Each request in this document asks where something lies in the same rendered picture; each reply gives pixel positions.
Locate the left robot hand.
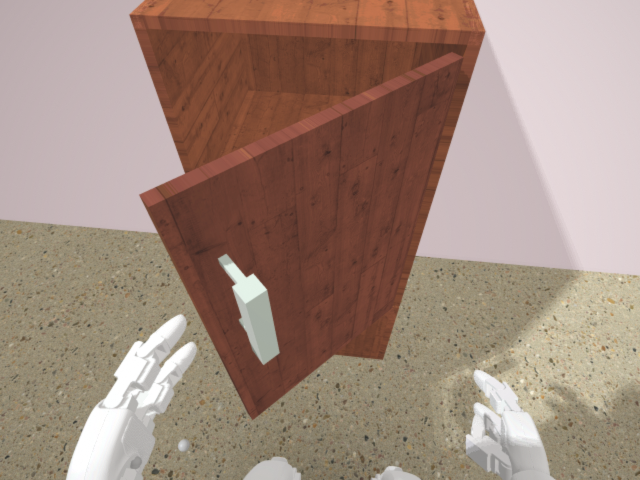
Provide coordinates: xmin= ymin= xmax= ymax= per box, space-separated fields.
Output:
xmin=66 ymin=314 xmax=197 ymax=480

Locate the right robot hand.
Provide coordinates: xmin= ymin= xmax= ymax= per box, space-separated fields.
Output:
xmin=466 ymin=370 xmax=550 ymax=480

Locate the robot left thigh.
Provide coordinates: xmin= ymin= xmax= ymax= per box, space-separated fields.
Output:
xmin=243 ymin=460 xmax=301 ymax=480

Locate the handle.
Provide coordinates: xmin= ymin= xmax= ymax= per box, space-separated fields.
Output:
xmin=218 ymin=254 xmax=280 ymax=365

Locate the cupboard door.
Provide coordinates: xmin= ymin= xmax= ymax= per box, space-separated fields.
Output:
xmin=139 ymin=52 xmax=464 ymax=420

